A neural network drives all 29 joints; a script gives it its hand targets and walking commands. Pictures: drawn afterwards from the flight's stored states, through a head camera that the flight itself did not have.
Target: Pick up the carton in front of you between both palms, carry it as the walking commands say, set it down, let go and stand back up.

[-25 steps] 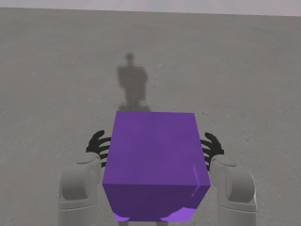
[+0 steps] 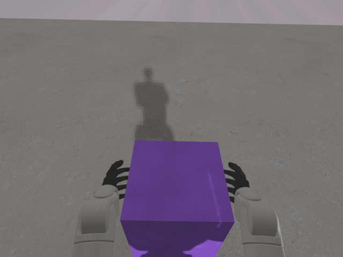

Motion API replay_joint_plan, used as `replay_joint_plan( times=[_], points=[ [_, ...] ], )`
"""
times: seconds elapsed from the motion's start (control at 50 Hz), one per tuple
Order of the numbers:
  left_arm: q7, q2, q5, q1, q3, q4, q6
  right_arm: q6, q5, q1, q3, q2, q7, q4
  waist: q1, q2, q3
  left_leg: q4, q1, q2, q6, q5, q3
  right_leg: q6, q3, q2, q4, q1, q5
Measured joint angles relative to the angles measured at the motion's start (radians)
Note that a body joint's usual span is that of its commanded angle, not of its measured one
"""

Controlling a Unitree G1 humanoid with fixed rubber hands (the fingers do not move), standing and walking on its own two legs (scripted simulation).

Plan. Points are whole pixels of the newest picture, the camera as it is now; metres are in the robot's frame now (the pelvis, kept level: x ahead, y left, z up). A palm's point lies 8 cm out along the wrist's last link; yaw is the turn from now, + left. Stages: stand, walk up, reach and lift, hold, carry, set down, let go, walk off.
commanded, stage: carry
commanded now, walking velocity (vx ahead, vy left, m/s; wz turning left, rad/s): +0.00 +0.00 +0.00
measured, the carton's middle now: (174, 202) +0.28 +0.00 -0.02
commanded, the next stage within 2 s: hold in 0.54 s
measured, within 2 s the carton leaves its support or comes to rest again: neither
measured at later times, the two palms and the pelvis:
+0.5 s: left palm (111, 196) +0.26 +0.15 +0.04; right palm (240, 198) +0.26 -0.15 +0.04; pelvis -0.03 +0.00 +0.00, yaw +0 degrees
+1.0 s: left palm (110, 202) +0.25 +0.15 +0.03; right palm (239, 201) +0.26 -0.15 +0.03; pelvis -0.08 -0.01 -0.01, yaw +2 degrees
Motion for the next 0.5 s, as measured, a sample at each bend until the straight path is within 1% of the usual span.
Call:
replay_joint_plan(
  times=[0.18,0.26,0.34,0.42,0.5],
  points=[
    [-0.021,-0.008,0.053,-0.076,0.054,0.221,-0.176,-0.176,-0.053,-0.075,-0.061,0.008,0.024,0.219,0.000,0.000,0.017,-0.013,-0.017,0.000,0.004,0.032,0.001,-0.005,0.000,0.002,-0.013,-0.017,0.033],
    [-0.024,-0.014,0.066,-0.111,0.084,0.282,-0.244,-0.244,-0.067,-0.112,-0.091,0.014,0.029,0.282,-0.001,-0.001,0.030,-0.015,-0.027,0.000,0.006,0.044,0.001,-0.007,0.000,0.002,-0.015,-0.028,0.044],
    [-0.023,-0.015,0.064,-0.118,0.088,0.274,-0.268,-0.269,-0.065,-0.120,-0.095,0.016,0.027,0.275,-0.001,-0.002,0.037,-0.014,-0.039,0.000,0.007,0.049,0.001,-0.009,0.000,0.002,-0.014,-0.039,0.050],
    [-0.018,-0.012,0.048,-0.100,0.069,0.224,-0.246,-0.248,-0.048,-0.100,-0.077,0.012,0.023,0.224,0.000,-0.002,0.035,-0.009,-0.046,0.001,0.008,0.049,0.001,-0.009,0.000,0.002,-0.010,-0.046,0.050],
    [-0.017,-0.010,0.046,-0.087,0.059,0.212,-0.223,-0.225,-0.046,-0.086,-0.068,0.010,0.022,0.210,0.000,-0.001,0.028,-0.004,-0.046,0.001,0.008,0.046,0.001,-0.008,0.001,0.002,-0.007,-0.045,0.048]
  ],
)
